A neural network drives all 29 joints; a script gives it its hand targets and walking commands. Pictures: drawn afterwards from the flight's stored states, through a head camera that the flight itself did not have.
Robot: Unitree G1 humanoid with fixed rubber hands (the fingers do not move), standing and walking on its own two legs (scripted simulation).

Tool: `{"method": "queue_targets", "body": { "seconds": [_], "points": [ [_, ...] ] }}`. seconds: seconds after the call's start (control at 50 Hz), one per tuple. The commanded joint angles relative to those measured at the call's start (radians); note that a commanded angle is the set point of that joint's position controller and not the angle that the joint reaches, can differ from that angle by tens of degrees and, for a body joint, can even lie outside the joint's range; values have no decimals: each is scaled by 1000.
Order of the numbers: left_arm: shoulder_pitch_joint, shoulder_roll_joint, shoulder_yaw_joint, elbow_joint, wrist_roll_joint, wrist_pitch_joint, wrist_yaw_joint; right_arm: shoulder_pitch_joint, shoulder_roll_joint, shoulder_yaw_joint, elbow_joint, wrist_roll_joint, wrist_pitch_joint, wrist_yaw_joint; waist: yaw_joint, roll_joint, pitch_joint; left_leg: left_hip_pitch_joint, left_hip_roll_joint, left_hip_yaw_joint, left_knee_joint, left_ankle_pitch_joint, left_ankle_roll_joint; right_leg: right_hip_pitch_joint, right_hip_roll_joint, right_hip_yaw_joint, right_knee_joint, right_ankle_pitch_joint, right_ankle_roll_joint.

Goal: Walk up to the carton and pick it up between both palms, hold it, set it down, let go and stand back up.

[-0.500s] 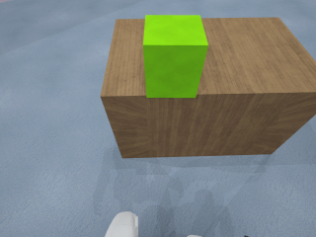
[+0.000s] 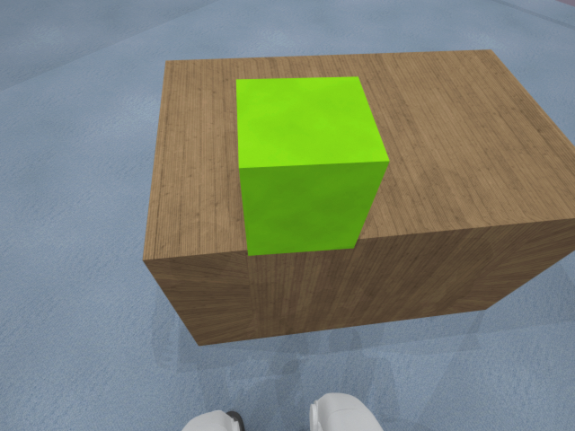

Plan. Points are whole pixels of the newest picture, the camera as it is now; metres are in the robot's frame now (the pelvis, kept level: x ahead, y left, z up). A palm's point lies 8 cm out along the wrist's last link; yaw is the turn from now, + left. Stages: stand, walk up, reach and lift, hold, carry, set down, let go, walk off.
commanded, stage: walk up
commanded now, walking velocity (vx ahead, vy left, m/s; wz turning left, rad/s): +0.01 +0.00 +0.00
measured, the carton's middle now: (300, 171) +0.52 -0.05 +0.00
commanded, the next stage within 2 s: none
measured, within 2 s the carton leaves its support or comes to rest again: neither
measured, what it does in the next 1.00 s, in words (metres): steps on the spot: right foot, then left foot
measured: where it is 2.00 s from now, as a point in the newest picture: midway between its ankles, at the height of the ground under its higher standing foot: outside the picture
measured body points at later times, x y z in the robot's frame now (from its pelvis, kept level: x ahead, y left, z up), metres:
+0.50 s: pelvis -0.04 -0.04 -0.01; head +0.01 -0.03 +0.44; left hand +0.06 +0.21 -0.16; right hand +0.05 -0.29 -0.16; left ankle -0.10 +0.07 -0.73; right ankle +0.08 -0.11 -0.73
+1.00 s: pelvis -0.04 -0.05 +0.00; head -0.08 -0.08 +0.45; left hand -0.08 +0.18 -0.14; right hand -0.01 -0.28 -0.17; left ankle -0.09 +0.06 -0.70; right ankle -0.04 -0.17 -0.73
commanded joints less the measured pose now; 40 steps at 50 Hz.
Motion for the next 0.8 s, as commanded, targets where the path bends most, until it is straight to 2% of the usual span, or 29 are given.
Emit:
{"method": "queue_targets", "body": {
  "seconds": [0.0,0.06,0.08,0.1,0.12,0.14,0.16,0.2,0.24,0.3,0.32,0.38,0.4,0.42,0.44,0.46,0.48,0.5,0.52,0.54,0.56,0.6,0.62,0.64,0.66,0.68,0.72,0.76,0.78],
  "points": [
    [219,-39,-14,4,-13,37,20,-68,-98,-3,-38,8,-3,5,95,240,-173,23,222,-124,-122,790,147,165,-7,37,-328,74,-3],
    [233,9,2,3,-12,54,18,-73,-151,-14,-42,-9,25,10,116,240,-269,-22,200,-129,-34,484,127,340,25,-5,-540,422,-14],
    [258,43,5,20,-6,54,21,-75,-143,-12,-48,1,32,12,138,178,-274,-21,180,-127,6,329,95,372,28,20,-577,543,-27],
    [202,103,14,-4,8,48,25,-2,-100,1,-41,14,40,14,96,-7,-291,-83,129,-95,84,124,29,409,-118,164,-659,620,-54],
    [105,189,21,-47,-1,52,32,28,-59,2,-51,21,70,9,51,-202,-228,-85,10,-33,180,-279,-30,243,-278,348,-803,607,-118],
    [5,202,30,-71,9,68,32,65,-67,-1,-31,10,104,2,44,-309,-187,49,-12,-68,319,-463,-13,-26,-313,366,-904,201,-194],
    [-112,165,32,-107,21,79,34,71,-119,-22,-49,7,126,0,13,-328,-88,26,-20,-88,391,-476,-16,-103,-307,397,-924,86,-230],
    [-140,148,27,-139,12,81,42,59,-115,-25,-32,-11,133,0,21,-247,-68,-115,-18,-111,552,-431,-25,50,-277,243,-809,693,-237],
    [-65,136,20,-133,11,69,45,111,-98,-16,-2,3,133,2,16,-124,-180,-134,-28,-171,644,-380,-25,162,-256,188,-721,1004,-240],
    [-61,142,31,-133,13,73,41,43,-90,-17,-57,11,135,-6,26,-134,-189,-146,-22,-178,612,-379,-50,181,-253,257,-740,824,-249],
    [-62,141,27,-133,10,70,47,22,-108,-16,-52,6,129,-10,32,-53,-220,-159,-26,-178,529,-360,-52,232,-243,254,-722,884,-252],
    [-16,138,26,-128,17,66,46,-6,-123,-28,-62,21,129,-13,69,-60,-275,-93,-21,-149,416,-356,-61,302,-272,273,-716,933,-264],
    [1,146,24,-109,27,66,43,26,-104,-19,-44,26,132,-14,67,-53,-327,-37,-32,-157,332,-354,-51,316,-262,307,-729,820,-250],
    [-5,140,23,-115,29,68,36,78,-91,-16,-27,39,133,-14,55,-92,-374,87,-39,-163,209,-351,-25,257,-239,331,-773,517,-233],
    [-53,129,20,-116,27,72,31,132,-74,-1,-14,37,133,-7,24,-135,-367,187,-44,-161,77,-326,8,163,-201,329,-857,232,-207],
    [-101,126,32,-127,22,84,29,172,-78,3,-4,33,129,1,-21,-98,-328,272,-55,-135,-108,-235,30,108,-164,284,-855,58,-163],
    [-135,103,30,-134,22,86,24,197,-89,0,23,26,120,7,-51,-19,-297,311,-36,-164,-234,-160,48,54,-102,219,-810,40,-118],
    [-100,66,22,-120,8,82,20,193,-125,-6,17,13,105,5,-37,150,-327,366,109,-343,-345,-249,65,0,-48,138,-652,71,-74],
    [-28,36,16,-113,-14,86,16,131,-211,-15,-11,11,100,0,27,345,-262,324,305,-567,-378,-416,121,-140,71,22,-502,1,-27],
    [-77,95,33,-138,2,88,26,21,-241,-25,-22,0,100,-3,4,481,-151,45,369,-587,-389,-457,221,-60,41,75,-460,37,-33],
    [-86,166,50,-115,3,95,19,-78,-203,-22,-60,-8,91,-7,14,487,-127,-134,362,-590,-433,-556,246,80,18,113,-316,86,-26],
    [-62,106,35,-60,-8,94,-8,-189,-75,20,-90,2,67,-9,84,194,-39,27,171,-297,-354,-75,144,37,80,114,-306,185,-28],
    [16,74,28,-33,-5,88,-16,-184,-131,9,-80,3,58,-16,108,166,-96,173,146,-197,-263,190,112,-16,89,96,-330,161,-27],
    [33,41,18,-17,4,85,-13,-125,-138,3,-68,14,54,-12,89,108,-111,178,141,-184,-232,268,103,-17,79,78,-321,161,-23],
    [5,26,15,-16,12,84,-7,-63,-141,6,-41,6,53,-7,61,117,-94,125,145,-221,-217,237,95,41,70,84,-357,166,-6],
    [-21,51,12,-41,8,76,3,-39,-132,6,-12,10,56,2,45,249,-70,100,135,-235,-216,186,103,82,36,76,-440,173,7],
    [-14,33,-3,-27,7,64,15,13,-79,12,11,3,57,-1,36,253,-22,107,136,-264,-229,100,102,126,27,51,-628,224,9],
    [114,45,-2,14,12,63,24,74,-150,-13,20,-1,70,-6,39,181,-91,56,142,-313,-270,-474,104,246,35,8,-615,184,6],
    [130,73,-2,9,24,61,25,91,-162,-18,14,3,80,-2,48,183,6,-93,162,-346,-271,-624,85,297,-14,52,-605,131,2]
  ]
}}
